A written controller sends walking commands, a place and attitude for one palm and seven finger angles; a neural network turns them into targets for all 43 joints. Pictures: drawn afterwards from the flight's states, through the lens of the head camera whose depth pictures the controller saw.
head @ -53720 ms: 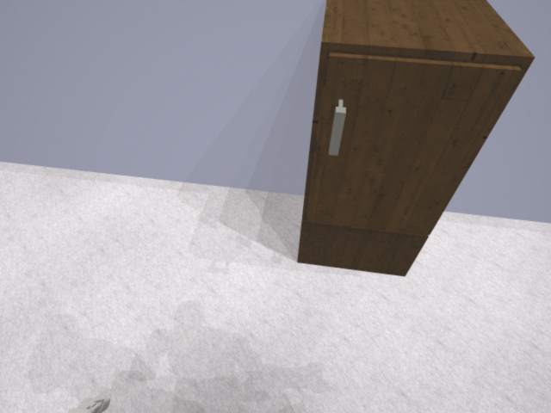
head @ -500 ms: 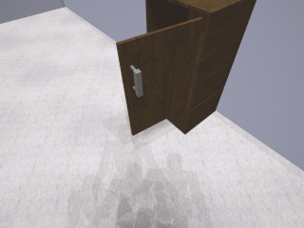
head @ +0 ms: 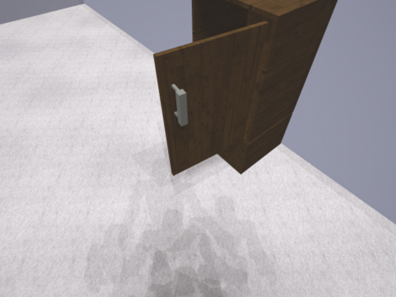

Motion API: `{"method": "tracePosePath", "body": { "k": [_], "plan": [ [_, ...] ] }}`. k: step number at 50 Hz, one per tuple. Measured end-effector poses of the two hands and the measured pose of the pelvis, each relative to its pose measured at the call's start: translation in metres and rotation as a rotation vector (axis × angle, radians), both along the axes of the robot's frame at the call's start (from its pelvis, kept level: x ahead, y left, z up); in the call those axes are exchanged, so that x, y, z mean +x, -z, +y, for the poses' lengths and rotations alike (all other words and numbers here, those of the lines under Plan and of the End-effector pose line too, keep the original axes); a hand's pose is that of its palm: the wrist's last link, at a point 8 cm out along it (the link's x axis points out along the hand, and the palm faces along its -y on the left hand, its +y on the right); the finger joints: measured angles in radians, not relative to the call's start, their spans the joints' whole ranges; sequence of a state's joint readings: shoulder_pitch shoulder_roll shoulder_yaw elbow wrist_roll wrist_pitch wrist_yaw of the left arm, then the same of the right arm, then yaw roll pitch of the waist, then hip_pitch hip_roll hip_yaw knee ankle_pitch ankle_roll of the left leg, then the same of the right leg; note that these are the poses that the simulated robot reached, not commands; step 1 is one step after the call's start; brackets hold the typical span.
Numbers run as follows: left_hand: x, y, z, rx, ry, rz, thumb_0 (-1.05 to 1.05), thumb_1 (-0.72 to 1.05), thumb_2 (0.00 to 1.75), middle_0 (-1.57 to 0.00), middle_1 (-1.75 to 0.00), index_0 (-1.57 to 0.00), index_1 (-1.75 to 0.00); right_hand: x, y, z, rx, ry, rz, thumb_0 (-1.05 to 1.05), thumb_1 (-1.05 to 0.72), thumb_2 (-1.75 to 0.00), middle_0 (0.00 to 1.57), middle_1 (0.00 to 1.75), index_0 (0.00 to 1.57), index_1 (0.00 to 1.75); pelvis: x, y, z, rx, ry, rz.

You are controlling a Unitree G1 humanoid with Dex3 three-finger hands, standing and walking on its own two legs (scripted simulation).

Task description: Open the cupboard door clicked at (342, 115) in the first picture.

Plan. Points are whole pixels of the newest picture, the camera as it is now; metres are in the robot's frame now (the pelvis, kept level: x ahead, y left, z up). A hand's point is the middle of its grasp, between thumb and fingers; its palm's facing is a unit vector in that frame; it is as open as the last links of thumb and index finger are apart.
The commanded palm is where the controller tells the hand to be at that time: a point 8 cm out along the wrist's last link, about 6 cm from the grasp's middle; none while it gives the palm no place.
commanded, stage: look to check the result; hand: left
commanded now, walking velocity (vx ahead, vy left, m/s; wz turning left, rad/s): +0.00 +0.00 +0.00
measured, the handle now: (178, 104) +0.68 +0.10 -0.04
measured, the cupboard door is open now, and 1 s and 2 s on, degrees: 82 82 82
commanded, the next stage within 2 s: stand and wait in 0.40 s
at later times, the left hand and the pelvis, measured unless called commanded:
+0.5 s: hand out of the picture +0.09 +0.23 -0.16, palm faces -0.01 -0.95 -0.33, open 7.4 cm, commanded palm none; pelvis +0.01 -0.01 +0.00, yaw +0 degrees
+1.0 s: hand out of the picture +0.09 +0.22 -0.16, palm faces -0.02 -0.95 -0.32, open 7.4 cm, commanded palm none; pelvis +0.02 -0.02 +0.00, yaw +0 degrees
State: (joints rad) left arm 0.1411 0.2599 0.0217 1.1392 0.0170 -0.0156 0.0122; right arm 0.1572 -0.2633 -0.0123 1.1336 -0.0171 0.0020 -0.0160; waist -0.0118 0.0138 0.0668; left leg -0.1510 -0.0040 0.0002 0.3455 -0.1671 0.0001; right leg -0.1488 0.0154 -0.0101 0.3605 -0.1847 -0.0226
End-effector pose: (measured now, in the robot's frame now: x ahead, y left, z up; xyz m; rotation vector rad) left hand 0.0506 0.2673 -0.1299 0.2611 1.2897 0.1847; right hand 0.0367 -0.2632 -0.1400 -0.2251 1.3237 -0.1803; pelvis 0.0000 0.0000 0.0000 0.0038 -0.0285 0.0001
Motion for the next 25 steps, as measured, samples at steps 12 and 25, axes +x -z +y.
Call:
{"method": "tracePosePath", "body": {
  "k": [12, 25],
  "plan": [
    [0.012, -0.007, 0.01, 0.034, 0.001, -0.019, 0.01, 0.9, 0.9, -0.2, -0.3, -0.2, -0.3, 0.024, -0.005, -0.014, -0.022, -0.023, -0.031, 0.0, -0.9, -0.9, 0.2, 0.3, 0.2, 0.3, 0.007, -0.001, -0.003, 0.0, -0.006, 0.0],
    [0.032, -0.01, 0.006, 0.034, 0.019, -0.052, 0.01, 0.9, 0.9, -0.21, -0.3, -0.2, -0.3, 0.04, -0.009, -0.025, -0.036, -0.033, -0.054, 0.0, -0.9, -0.9, 0.2, 0.3, 0.2, 0.3, 0.013, -0.002, -0.008, 0.001, -0.006, 0.003]
  ]
}}
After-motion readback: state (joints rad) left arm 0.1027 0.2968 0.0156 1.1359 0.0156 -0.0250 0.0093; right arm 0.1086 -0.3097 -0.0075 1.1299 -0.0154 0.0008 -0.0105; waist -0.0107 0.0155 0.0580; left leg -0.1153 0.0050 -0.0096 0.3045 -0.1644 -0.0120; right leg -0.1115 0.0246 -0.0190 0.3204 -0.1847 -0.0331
